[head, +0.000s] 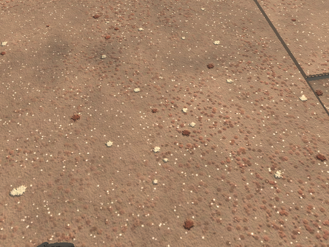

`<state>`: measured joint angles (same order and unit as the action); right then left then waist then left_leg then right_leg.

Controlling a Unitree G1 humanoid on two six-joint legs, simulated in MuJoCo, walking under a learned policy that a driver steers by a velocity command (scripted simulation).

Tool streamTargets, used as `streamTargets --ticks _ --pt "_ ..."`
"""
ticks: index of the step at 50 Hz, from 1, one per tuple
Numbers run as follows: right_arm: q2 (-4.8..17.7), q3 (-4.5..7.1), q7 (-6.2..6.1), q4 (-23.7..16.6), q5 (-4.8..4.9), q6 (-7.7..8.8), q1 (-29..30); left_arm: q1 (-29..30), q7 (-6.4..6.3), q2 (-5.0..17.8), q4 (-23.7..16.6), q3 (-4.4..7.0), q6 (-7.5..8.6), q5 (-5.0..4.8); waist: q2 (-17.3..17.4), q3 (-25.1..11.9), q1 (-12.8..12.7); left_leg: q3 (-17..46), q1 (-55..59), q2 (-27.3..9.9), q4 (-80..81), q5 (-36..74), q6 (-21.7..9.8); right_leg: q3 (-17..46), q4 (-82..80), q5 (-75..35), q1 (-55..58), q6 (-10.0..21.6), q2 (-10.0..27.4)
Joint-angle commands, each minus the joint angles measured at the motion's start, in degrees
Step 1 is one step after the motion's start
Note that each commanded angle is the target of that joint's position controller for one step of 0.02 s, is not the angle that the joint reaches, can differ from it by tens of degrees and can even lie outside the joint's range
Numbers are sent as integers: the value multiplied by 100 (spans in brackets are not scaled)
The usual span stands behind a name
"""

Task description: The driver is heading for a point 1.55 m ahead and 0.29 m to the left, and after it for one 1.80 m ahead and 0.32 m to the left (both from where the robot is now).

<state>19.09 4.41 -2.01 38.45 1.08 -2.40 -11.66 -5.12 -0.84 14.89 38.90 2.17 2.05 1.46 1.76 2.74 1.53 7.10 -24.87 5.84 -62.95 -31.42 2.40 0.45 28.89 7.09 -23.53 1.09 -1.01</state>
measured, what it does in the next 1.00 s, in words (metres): steps on the spot, turning left: left foot, then right foot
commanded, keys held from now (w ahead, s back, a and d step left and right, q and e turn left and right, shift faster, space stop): q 0.60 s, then no key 0.40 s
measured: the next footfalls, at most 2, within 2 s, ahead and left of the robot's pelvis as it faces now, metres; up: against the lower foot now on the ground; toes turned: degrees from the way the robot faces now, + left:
left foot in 0.32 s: +0.04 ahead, +0.14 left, +0.00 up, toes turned +13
right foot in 0.76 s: +0.12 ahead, -0.07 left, +0.00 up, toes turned +28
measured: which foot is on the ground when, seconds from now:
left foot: up 0.00-0.30, down 0.32-0.78, up 0.80-1.00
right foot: down 0.00-0.32, up 0.34-0.74, down 0.76-1.00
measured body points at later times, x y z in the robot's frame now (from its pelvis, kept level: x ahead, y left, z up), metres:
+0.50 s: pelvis +0.01 +0.04 +0.01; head +0.04 +0.08 +0.46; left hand +0.09 +0.36 -0.10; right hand +0.22 -0.20 -0.06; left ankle +0.00 +0.13 -0.73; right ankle +0.07 -0.11 -0.65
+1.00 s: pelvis +0.03 +0.01 +0.01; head +0.06 +0.02 +0.46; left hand +0.04 +0.31 -0.09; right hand +0.28 -0.17 -0.10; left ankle -0.06 +0.14 -0.70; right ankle +0.08 -0.09 -0.73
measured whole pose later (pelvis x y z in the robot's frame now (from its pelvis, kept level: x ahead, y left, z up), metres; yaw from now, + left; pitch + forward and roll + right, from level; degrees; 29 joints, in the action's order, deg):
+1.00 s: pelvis +0.03 +0.01 +0.01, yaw +26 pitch +0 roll +0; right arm 17.3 4.1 -1.8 39.3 0.3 -2.8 -10.5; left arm -8.3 -0.3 13.8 43.4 2.3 0.1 0.2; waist 1.5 2.6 -0.7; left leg 5.6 -17.6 0.5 -42.2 -25.6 5.6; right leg 1.4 26.9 13.9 -13.4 0.5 -0.1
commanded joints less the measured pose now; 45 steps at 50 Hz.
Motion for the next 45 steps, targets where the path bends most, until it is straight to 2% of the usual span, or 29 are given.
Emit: streamTargets --ticks 1,3,6,8,11,13,14,15,16,17,18,19,20,21,22,23,25,28,31,35,37,38,39,40,41,42,43,44,45 --pt "681 239 -47 -296 19 -155 -376 120 -86 798 -393 212 -84 -13 -855 -633 -20 -152 -794 -569 -788 463 262 1447 -1156 -572 1163 1063 1571" --pt "410 171 -34 -367 28 -152 -341 77 -125 799 -336 234 -123 21 -1036 -624 -73 -426 -595 -573 -278 650 284 926 -1280 -699 1116 1099 1389" --pt "299 112 12 -513 -15 -109 -85 -17 -151 899 -254 297 -159 -17 -1038 -862 -215 -508 -413 -787 501 737 263 688 -1244 -1052 1473 1275 1634" --pt "278 86 69 -569 -22 -99 -1 53 -131 1014 -235 348 -192 -46 -1053 -948 -248 -618 -60 -863 1038 873 189 514 -1260 -1049 1437 1291 1731" --pt "371 112 156 -598 -18 -119 -15 52 -80 1132 -160 398 -234 -107 -1128 -915 -251 -821 324 -835 1713 992 44 333 -1207 -854 1422 1233 1834" --pt "385 144 214 -569 -23 -129 -158 101 -63 1188 -104 418 -254 -188 -1092 -888 -117 -959 683 -771 2454 1310 -140 200 -989 -732 1395 1065 1864" --pt "379 167 235 -487 -31 -126 -358 130 -67 1176 -64 422 -270 -245 -1038 -888 9 -1077 1054 -666 3037 1697 -290 46 -759 -550 1250 879 1799" --pt "480 223 221 -403 -50 -124 -551 -78 -62 1044 52 404 -284 -274 -841 -845 42 -962 1526 -582 3523 2019 -488 -190 -358 -101 910 541 1632" --pt "895 345 153 -418 -58 -115 -687 -297 -24 751 112 342 -299 -189 285 -654 -39 291 2071 -1335 4245 2932 -889 -770 839 936 -11 -38 1120" --pt "1532 447 82 -637 -107 -96 -515 -59 -24 606 -239 277 -273 31 1749 -408 -130 2296 2217 -2686 4444 4049 -1932 -897 2211 2955 -1592 -567 180" --pt "1325 400 114 -661 -324 44 -594 527 -81 830 -349 361 -230 -14 1135 -651 309 2379 1778 -2732 4594 3713 -2302 77 3273 3059 -1592 -503 125" --pt "1151 332 116 -627 -327 157 -319 467 -94 895 -315 404 -239 -130 870 -564 80 1850 1674 -2409 4593 3368 -2009 279 3542 2524 -1600 -395 230" --pt "981 301 97 -654 -198 204 50 236 -127 910 -166 442 -261 -132 622 -502 -116 1456 1648 -2073 4505 3134 -1653 328 3505 2015 -1593 -370 289" --pt "792 233 72 -685 -92 208 234 126 -165 951 -70 468 -275 -78 610 -544 -163 1286 1682 -1938 4439 3289 -1483 337 3492 1728 -1569 -408 300" --pt "709 181 39 -701 -70 196 289 59 -163 930 -48 475 -271 -52 648 -611 -215 1154 1582 -1816 4376 3701 -1466 302 3646 1516 -1358 -470 229" --pt "659 154 16 -709 -87 176 252 13 -141 879 -54 467 -254 -73 616 -718 -239 1093 1584 -1737 4331 3931 -1483 282 3701 1371 -1218 -516 155" --pt "666 156 -18 -688 -100 156 140 42 -112 767 -73 425 -232 -134 568 -790 -197 1073 1797 -1649 4248 4063 -1495 285 3262 1204 -1181 -573 92" --pt "797 215 -53 -665 -68 106 8 286 -70 643 -155 354 -203 -147 647 -757 -53 1307 1979 -1602 4119 3810 -1493 351 2230 1176 -1007 -627 27" --pt "875 245 -21 -704 -93 56 72 242 -2 690 -150 345 -176 -182 753 -775 -16 1604 1778 -1645 4040 3674 -1561 366 1612 1361 -500 -596 -33" --pt "756 184 51 -684 -76 14 189 81 91 716 -127 336 -131 -217 792 -824 6 1891 1665 -1610 3802 4105 -1525 271 846 1406 166 -474 -27" --pt "650 130 41 -682 -5 -1 383 -195 140 630 -52 320 -76 -182 701 -816 -233 1853 1481 -1378 3614 3839 -1276 167 -417 466 850 -311 -15" --pt "526 91 29 -644 -24 17 256 -273 134 724 -47 333 -53 -101 492 -824 -233 1739 1190 -1180 3505 3202 -1006 367 -826 -324 1368 -169 266" --pt "260 11 29 -625 -166 52 -2 -323 107 1060 -134 368 -53 19 -473 -984 -51 1138 731 -664 2672 1966 -637 1286 -964 -1402 1911 163 1239" --pt "322 48 24 -659 -134 94 -151 -131 108 1194 -62 365 -66 101 -1513 -683 212 434 138 -16 2310 183 -305 2156 -962 -2161 1628 1090 1959" --pt "677 138 -10 -611 -198 115 17 -29 100 885 -138 292 -28 64 -1383 -657 -32 325 154 -254 1460 -401 -15 2406 -1128 -1846 1370 1558 2221" --pt "864 234 -22 -569 -122 106 156 -12 80 845 -120 273 -9 24 -1178 -548 -105 300 4 -269 849 -326 94 2226 -1127 -1620 1403 1518 2031" --pt "762 246 -43 -470 -97 66 137 29 52 914 -92 287 -6 -38 -994 -529 -80 301 -114 -287 562 -178 188 1961 -1074 -1377 1475 1348 1807" --pt "654 230 -50 -433 -113 19 109 99 38 875 -72 268 2 -118 -956 -450 -76 359 -219 -365 475 9 276 1791 -1005 -1378 1541 1235 1711" --pt "462 177 -36 -369 -102 -5 65 126 25 805 -36 233 -13 -141 -910 -442 -46 302 -120 -407 619 132 329 1552 -948 -1519 1533 1149 1561"
Keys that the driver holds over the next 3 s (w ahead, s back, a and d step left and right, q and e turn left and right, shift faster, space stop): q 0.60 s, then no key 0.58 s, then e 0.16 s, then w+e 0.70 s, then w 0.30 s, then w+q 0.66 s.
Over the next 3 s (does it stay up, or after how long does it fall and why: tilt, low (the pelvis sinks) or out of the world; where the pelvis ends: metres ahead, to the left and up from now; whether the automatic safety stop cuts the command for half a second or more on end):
stays up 0.78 0.01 0.00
